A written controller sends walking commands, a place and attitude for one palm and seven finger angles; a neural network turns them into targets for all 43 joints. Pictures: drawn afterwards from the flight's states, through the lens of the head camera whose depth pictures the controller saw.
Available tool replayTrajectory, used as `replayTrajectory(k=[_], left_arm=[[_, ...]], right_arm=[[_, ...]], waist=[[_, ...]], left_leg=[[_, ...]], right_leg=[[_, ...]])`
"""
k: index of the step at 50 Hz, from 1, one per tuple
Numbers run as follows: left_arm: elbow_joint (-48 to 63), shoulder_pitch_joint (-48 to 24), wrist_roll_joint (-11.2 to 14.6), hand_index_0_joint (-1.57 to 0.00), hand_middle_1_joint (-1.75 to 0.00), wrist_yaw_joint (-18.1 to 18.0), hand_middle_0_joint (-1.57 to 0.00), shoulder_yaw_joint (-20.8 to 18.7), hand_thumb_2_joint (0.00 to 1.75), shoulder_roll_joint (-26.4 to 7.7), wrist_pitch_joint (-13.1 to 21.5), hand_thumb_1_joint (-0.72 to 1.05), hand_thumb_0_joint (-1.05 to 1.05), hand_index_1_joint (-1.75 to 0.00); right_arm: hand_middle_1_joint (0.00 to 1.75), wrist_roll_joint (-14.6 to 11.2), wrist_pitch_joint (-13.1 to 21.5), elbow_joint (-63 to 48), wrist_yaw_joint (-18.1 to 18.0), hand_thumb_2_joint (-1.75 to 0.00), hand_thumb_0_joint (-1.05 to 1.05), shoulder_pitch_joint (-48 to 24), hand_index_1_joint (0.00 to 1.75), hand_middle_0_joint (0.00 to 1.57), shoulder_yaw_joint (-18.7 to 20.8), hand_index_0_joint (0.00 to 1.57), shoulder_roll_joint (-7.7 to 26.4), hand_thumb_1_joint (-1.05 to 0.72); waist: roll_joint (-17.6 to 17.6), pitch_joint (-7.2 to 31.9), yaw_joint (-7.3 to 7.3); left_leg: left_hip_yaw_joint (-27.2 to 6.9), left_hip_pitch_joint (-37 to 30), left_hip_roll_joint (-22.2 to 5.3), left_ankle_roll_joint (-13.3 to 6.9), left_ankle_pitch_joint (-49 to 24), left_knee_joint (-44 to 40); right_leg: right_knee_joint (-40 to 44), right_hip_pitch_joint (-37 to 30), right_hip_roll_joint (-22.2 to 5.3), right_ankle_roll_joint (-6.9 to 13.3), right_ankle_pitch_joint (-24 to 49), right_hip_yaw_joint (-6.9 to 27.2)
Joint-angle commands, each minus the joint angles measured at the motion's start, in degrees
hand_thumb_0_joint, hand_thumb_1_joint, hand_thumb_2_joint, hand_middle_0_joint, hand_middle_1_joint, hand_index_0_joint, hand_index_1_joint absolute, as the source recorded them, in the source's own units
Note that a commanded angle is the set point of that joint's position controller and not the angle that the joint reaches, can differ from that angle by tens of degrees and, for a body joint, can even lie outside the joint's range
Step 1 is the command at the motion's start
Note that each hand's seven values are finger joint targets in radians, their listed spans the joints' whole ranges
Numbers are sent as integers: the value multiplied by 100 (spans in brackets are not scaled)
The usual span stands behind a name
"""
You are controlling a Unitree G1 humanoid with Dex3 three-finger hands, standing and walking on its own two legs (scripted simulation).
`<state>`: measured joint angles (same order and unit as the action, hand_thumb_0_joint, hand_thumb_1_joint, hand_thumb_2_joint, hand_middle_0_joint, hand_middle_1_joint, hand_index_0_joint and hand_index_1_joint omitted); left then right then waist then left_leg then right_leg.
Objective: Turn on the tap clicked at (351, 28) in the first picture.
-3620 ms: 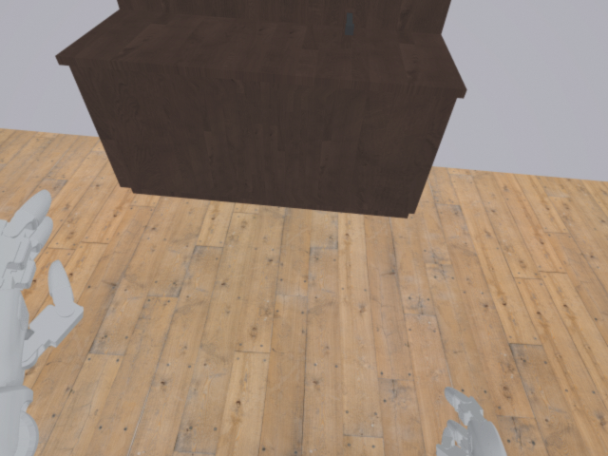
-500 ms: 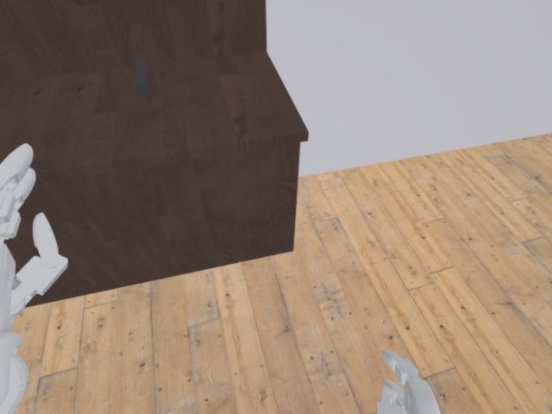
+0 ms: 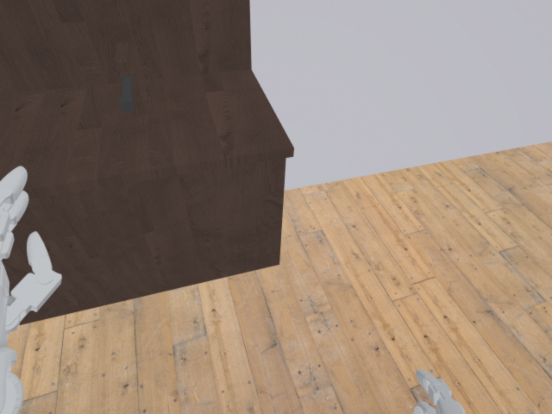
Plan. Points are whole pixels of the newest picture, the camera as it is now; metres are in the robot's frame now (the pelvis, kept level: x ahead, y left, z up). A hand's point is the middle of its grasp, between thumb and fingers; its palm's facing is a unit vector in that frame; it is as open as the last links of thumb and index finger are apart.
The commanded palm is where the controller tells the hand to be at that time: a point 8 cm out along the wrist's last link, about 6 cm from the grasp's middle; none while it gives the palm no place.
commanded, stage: take the last steps up to it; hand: left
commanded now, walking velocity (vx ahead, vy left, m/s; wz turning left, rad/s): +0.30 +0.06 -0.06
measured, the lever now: (126, 104) +0.77 +0.41 +0.05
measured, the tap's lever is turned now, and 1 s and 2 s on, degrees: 0 0 0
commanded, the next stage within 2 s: come to a stop and stand still in 1.18 s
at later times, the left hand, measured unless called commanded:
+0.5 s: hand (120, 206) +0.32 +0.22 +0.17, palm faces +0.37 -0.81 -0.45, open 7.4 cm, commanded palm +0.26 +0.26 +0.18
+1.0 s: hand (150, 143) +0.45 +0.22 +0.17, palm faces +0.42 -0.78 -0.47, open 7.4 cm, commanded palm +0.39 +0.26 +0.18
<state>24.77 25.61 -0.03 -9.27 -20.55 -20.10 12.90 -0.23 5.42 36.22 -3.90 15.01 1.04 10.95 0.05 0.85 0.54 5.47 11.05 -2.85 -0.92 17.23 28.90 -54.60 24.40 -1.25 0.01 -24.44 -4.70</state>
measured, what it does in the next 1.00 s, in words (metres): walks ahead: right foot, then left foot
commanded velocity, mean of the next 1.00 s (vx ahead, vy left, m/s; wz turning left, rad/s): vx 0.28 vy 0.09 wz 0.02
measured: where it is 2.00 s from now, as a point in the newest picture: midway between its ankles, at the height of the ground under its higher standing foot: (275, 409)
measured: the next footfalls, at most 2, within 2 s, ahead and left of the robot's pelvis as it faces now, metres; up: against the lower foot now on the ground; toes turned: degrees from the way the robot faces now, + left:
right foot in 0.14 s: +0.10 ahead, -0.12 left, +0.00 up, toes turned -9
left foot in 0.56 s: +0.20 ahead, +0.12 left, +0.00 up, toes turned +8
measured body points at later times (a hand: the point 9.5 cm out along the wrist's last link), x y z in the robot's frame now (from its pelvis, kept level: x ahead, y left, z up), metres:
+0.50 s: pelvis +0.10 -0.01 +0.00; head +0.14 -0.01 +0.45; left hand +0.29 +0.26 +0.20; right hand +0.25 -0.28 -0.09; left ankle +0.15 +0.12 -0.72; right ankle +0.06 -0.11 -0.74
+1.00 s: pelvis +0.23 -0.02 -0.01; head +0.26 -0.04 +0.43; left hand +0.43 +0.26 +0.19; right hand +0.38 -0.23 -0.13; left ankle +0.17 +0.11 -0.68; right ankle +0.27 -0.10 -0.74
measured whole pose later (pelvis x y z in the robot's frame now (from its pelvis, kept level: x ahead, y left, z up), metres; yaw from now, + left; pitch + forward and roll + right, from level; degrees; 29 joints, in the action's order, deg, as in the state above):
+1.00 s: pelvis +0.23 -0.02 -0.01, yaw +0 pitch -1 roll +1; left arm 24.9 23.2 0.8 -7.7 -21.1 -20.6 12.8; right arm -0.2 3.9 38.9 -2.4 11.0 -0.4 10.5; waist 3.5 -4.0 -1.1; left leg 3.3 20.3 -2.9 0.1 26.8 59.8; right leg -37.0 19.5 -2.8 4.2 -16.5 -11.2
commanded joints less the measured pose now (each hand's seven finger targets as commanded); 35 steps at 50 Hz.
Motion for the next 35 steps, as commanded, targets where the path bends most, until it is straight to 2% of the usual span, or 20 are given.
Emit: replayTrajectory(k=[1,5,6,7,8,9,10,11,12,14,16,21,24,26,27,28,29,30,32,35], left_arm=[[1358,-405,19,-20,-30,-18,-20,-295,90,-803,358,90,0,-30],[1220,-599,28,-20,-30,-62,-20,-440,90,-922,287,90,0,-30],[1078,-557,13,-20,-30,-77,-20,-552,90,-1026,286,90,0,-30],[1028,-581,-25,-20,-30,-88,-20,-648,90,-1177,272,90,0,-30],[981,-598,27,-20,-30,-89,-20,-785,90,-1319,252,90,0,-30],[925,-679,91,-20,-30,-60,-20,-788,90,-1237,266,90,0,-30],[1092,-723,119,-20,-30,-12,-20,-771,90,-1247,329,90,0,-30],[1027,-372,135,-20,-30,5,-20,-907,90,-1293,383,90,0,-30],[1089,-137,119,-20,-30,22,-20,-904,90,-1240,445,90,0,-30],[1330,-207,101,-20,-30,28,-20,-826,90,-1148,540,90,0,-30],[1408,-120,108,-20,-30,-6,-20,-829,90,-1135,569,90,0,-30],[1580,111,132,-20,-30,-162,-20,-821,90,-1099,459,90,0,-30],[1661,0,141,-20,-30,-203,-20,-723,90,-1038,378,90,0,-30],[1742,-181,133,-20,-30,-214,-20,-730,90,-1063,408,90,0,-30],[1783,-258,150,-20,-30,-206,-20,-718,90,-1051,439,90,0,-30],[1864,-294,166,-20,-30,-198,-20,-668,90,-985,463,90,0,-30],[1790,-369,114,-20,-30,-173,-20,-601,90,-1051,515,90,0,-30],[1469,-272,92,-20,-30,-153,-20,-757,90,-1246,501,90,0,-30],[1728,-516,123,-20,-30,-104,-20,-667,90,-1150,438,90,0,-30],[2178,-185,127,-20,-30,-60,-20,-626,90,-1025,442,90,0,-30]], right_arm=[[30,4,354,-740,-28,-90,0,-601,30,20,211,20,769,-90],[30,32,330,-763,-29,-90,0,-747,30,20,149,20,724,-90],[30,34,294,-733,-29,-90,0,-755,30,20,149,20,691,-90],[30,19,240,-731,-10,-90,0,-730,30,20,161,20,573,-90],[30,8,231,-861,1,-90,0,-918,30,20,152,20,528,-90],[30,28,212,-828,48,-90,0,-941,30,20,201,20,634,-90],[30,3,208,-809,81,-90,0,-946,30,20,272,20,673,-90],[30,20,151,-738,92,-90,0,-913,30,20,192,20,599,-90],[30,24,62,-699,107,-90,0,-912,30,20,123,20,542,-90],[30,9,-18,-732,114,-90,0,-992,30,20,83,20,503,-90],[30,39,2,-798,97,-90,0,-957,30,20,98,20,513,-90],[30,50,136,-983,44,-90,0,-845,30,20,189,20,503,-90],[30,24,147,-1016,12,-90,0,-718,30,20,253,20,568,-90],[30,20,139,-1025,-34,-90,0,-598,30,20,299,20,635,-90],[30,0,135,-1042,-55,-90,0,-543,30,20,352,20,748,-90],[30,-26,116,-1085,-29,-90,0,-585,30,20,382,20,856,-90],[30,-41,159,-1160,3,-90,0,-630,30,20,343,20,784,-90],[30,38,191,-1017,-1,-90,0,-676,30,20,247,20,701,-90],[30,-24,215,-903,41,-90,0,-701,30,20,276,20,699,-90],[30,-52,335,-863,78,-90,0,-646,30,20,278,20,691,-90]], waist=[[1237,-156,8],[965,159,-49],[521,353,-88],[-691,577,-97],[-1876,460,-137],[-1463,393,-117],[-1148,108,-93],[-636,17,-71],[-414,57,-63],[-395,256,-13],[-666,321,-7],[-723,552,-211],[-655,538,-110],[-247,669,-7],[450,811,88],[1597,922,57],[1666,734,7],[1498,576,54],[1174,158,59],[1241,268,-39]], left_leg=[[-944,59,-1247,-864,-756,-1268],[-540,428,-1045,-556,-517,-346],[-346,817,-886,-452,-445,443],[88,1639,-423,-260,35,1929],[87,2810,210,1,1363,3410],[-617,2880,58,62,1139,4131],[-838,2852,-120,104,873,4316],[-843,2872,-269,166,589,4350],[-777,2811,-335,210,377,4208],[-613,2469,-390,221,209,3502],[-325,2022,-351,195,-60,2562],[300,1429,-28,89,-133,994],[419,711,71,74,-450,152],[431,-169,85,-12,-753,-424],[-202,-918,-330,-280,-983,-612],[-1720,-1736,-1419,-805,-2084,-651],[-2711,-1748,-1998,-1192,-2559,-936],[-2858,-1307,-2117,-1355,-2008,-1141],[-2256,-918,-1894,-1375,-1732,-1118],[-1051,-695,-1342,-999,-1935,-1054]], right_leg=[[883,131,-112,-130,161,-248],[2573,-1354,117,-85,653,-588],[2954,-2039,-73,45,831,-264],[3338,-2696,-992,465,588,1185],[3911,-2923,-2160,1074,990,3381],[4104,-2554,-2408,1144,496,3578],[4246,-2083,-2349,1207,142,3550],[4150,-1929,-2248,1257,402,3043],[4007,-1889,-2030,1145,996,2279],[3865,-1808,-1790,982,1846,1375],[3816,-1642,-1590,861,2239,853],[3532,-2152,-1547,871,2632,884],[3204,-2017,-1497,720,2326,809],[2311,-1700,-1110,456,2357,447],[1333,-1044,-811,242,2248,224],[139,209,-225,-32,235,-197],[-880,849,-38,-7,-1213,15],[-1414,1077,-192,7,-1131,266],[-1375,1418,-467,-59,-669,365],[-543,1079,-434,-127,53,-12]])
